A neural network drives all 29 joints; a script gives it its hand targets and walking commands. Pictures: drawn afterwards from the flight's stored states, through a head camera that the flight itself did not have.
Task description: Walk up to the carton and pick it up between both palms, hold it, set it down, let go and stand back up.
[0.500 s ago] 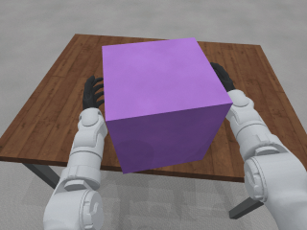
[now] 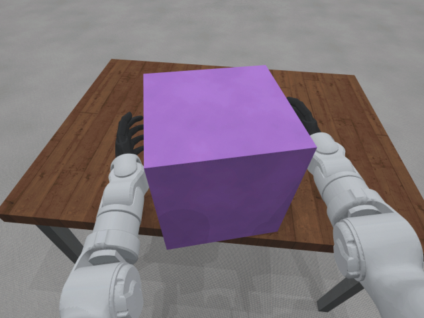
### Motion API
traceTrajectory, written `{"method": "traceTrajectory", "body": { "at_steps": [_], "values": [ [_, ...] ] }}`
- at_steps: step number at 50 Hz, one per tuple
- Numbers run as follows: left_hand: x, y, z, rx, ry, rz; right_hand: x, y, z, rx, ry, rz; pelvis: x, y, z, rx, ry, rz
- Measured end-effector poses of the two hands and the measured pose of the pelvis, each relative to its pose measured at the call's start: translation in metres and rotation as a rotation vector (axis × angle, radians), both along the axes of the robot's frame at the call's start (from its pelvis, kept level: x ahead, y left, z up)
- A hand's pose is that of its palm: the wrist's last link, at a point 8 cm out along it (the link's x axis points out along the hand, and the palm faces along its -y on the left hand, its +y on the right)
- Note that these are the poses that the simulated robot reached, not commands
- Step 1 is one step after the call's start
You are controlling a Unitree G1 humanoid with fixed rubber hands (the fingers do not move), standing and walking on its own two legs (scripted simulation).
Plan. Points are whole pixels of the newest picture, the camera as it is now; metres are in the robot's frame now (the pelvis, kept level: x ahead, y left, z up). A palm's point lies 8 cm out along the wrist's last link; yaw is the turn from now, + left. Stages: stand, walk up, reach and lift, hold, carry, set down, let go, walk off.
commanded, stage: reach and lift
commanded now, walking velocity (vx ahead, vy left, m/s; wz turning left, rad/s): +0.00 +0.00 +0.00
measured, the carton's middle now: (215, 158) +0.44 +0.05 +0.07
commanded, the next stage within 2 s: none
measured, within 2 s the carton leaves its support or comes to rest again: neither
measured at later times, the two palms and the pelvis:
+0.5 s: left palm (107, 147) +0.37 +0.24 +0.15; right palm (303, 124) +0.44 -0.10 +0.18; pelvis +0.00 +0.01 +0.00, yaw +1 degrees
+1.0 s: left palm (106, 123) +0.37 +0.23 +0.20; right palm (321, 113) +0.42 -0.12 +0.22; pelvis -0.01 +0.01 +0.00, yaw +2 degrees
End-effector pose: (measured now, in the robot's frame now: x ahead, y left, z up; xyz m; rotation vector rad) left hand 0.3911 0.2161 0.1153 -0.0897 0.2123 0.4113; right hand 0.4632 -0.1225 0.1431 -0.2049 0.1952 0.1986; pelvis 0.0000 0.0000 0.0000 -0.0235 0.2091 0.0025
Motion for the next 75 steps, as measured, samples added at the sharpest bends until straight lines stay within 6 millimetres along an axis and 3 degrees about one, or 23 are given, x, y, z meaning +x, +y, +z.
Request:
{"method": "traceTrajectory", "body": {
  "at_steps": [13,25,43,58,75],
  "values": [
    [-0.006,0.007,0.014,-0.014,0.014,0.006,-0.004,0.009,0.018,0.001,0.018,-0.001,0.004,0.003,0.002,-0.005,-0.032,0.011],
    [-0.022,0.021,0.038,0.039,0.041,-0.01,-0.02,0.022,0.039,0.03,0.037,-0.014,-0.002,0.011,0.003,-0.005,-0.089,0.026],
    [-0.015,0.009,0.075,0.078,0.047,-0.083,-0.037,0.006,0.067,0.074,0.041,-0.096,-0.006,0.014,0.003,-0.004,-0.121,0.034],
    [-0.017,0.01,0.105,0.084,0.02,-0.114,-0.049,0.006,0.095,0.123,0.018,-0.143,-0.007,0.018,0.004,-0.005,-0.156,0.037],
    [-0.016,0.009,0.128,0.091,0.015,-0.149,-0.06,0.004,0.11,0.157,0.016,-0.189,-0.008,0.023,0.004,-0.004,-0.173,0.042]
  ]
}}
